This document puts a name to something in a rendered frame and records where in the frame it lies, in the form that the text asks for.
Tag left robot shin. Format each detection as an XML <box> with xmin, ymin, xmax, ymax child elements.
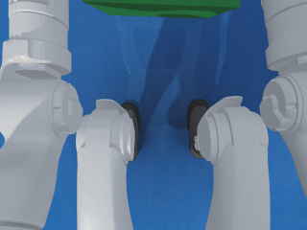
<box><xmin>76</xmin><ymin>99</ymin><xmax>130</xmax><ymax>152</ymax></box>

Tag carton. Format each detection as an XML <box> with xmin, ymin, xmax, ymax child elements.
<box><xmin>83</xmin><ymin>0</ymin><xmax>241</xmax><ymax>19</ymax></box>

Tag robot right forearm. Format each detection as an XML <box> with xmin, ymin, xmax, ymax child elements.
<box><xmin>261</xmin><ymin>0</ymin><xmax>307</xmax><ymax>75</ymax></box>

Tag right robot upper arm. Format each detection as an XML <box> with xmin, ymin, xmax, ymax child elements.
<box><xmin>259</xmin><ymin>71</ymin><xmax>307</xmax><ymax>198</ymax></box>

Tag robot left forearm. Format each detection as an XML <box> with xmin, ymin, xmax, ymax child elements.
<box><xmin>0</xmin><ymin>0</ymin><xmax>72</xmax><ymax>84</ymax></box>

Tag left robot upper arm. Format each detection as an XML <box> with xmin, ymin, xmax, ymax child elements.
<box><xmin>0</xmin><ymin>79</ymin><xmax>83</xmax><ymax>230</ymax></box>

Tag robot left thigh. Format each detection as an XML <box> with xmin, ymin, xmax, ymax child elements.
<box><xmin>77</xmin><ymin>109</ymin><xmax>135</xmax><ymax>230</ymax></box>

